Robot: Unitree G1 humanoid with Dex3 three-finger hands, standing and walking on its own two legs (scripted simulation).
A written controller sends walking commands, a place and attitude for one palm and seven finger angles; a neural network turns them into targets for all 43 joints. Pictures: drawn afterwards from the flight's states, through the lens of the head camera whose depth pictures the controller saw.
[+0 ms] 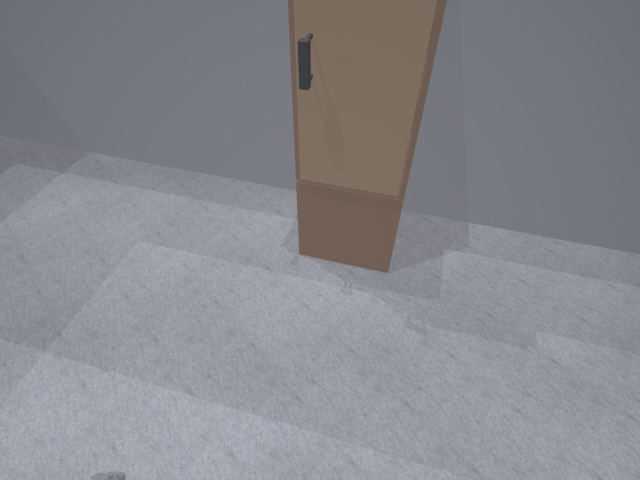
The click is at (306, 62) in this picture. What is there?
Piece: cupboard door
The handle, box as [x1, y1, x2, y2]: [298, 33, 312, 89]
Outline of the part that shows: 311,33 309,33 304,38 300,38 298,40 299,88 308,89 312,77 312,74 310,73 309,40 312,37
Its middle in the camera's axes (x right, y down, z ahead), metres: -0.04 -0.46 +1.01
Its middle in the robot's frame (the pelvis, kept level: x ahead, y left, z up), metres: +1.07 +0.10 +0.07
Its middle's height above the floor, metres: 0.84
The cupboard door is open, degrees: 0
